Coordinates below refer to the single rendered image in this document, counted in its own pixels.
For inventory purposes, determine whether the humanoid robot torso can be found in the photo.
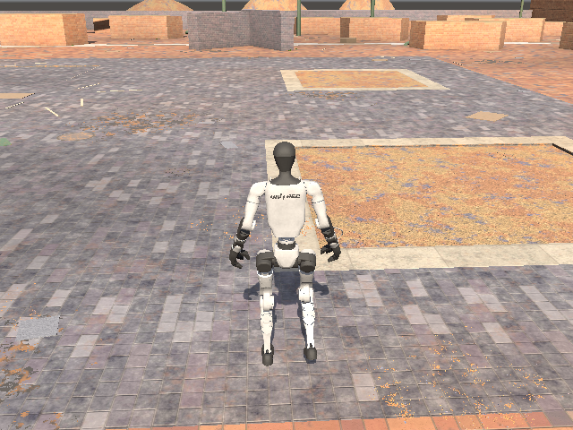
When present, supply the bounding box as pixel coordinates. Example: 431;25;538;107
264;177;307;269

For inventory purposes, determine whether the right robot forearm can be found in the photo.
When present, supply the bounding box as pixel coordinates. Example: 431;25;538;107
321;215;338;248

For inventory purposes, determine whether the robot right hand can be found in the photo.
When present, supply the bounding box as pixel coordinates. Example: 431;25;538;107
321;244;341;262

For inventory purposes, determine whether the right robot upper arm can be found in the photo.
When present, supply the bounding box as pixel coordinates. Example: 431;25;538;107
304;180;330;229

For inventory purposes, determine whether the left robot upper arm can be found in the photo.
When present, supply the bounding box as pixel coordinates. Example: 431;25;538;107
241;181;267;231

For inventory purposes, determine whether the robot left hand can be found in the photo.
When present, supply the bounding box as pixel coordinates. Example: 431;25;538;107
229;247;250;269

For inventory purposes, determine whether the left robot forearm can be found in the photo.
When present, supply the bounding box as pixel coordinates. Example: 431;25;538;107
232;217;250;253

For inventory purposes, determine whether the right robot foot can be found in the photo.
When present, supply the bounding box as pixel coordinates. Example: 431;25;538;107
304;344;317;360

